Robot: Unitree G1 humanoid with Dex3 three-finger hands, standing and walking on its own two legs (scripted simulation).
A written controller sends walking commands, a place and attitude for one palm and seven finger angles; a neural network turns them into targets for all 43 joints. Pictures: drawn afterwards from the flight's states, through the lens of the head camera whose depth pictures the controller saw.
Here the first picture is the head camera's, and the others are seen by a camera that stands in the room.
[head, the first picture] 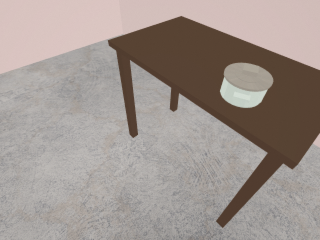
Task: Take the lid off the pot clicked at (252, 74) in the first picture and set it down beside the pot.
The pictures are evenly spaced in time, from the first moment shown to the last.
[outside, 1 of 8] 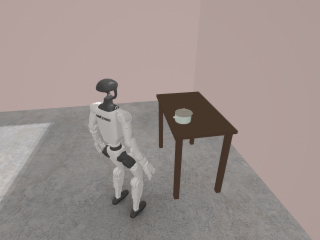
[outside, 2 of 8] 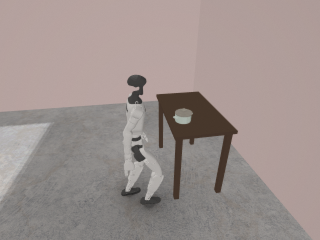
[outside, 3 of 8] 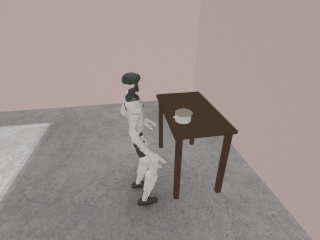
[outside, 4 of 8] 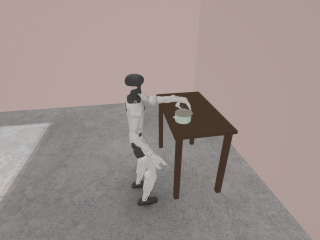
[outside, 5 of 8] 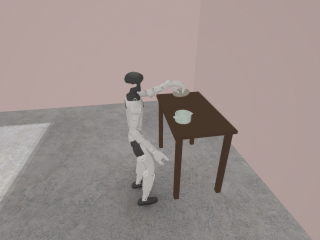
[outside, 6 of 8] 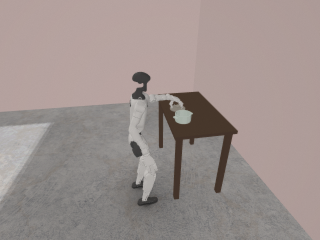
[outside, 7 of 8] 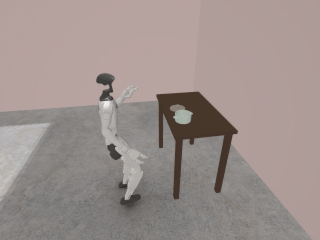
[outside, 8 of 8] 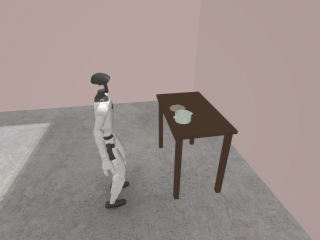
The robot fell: no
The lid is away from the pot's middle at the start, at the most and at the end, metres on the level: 0.00 0.27 0.24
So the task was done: yes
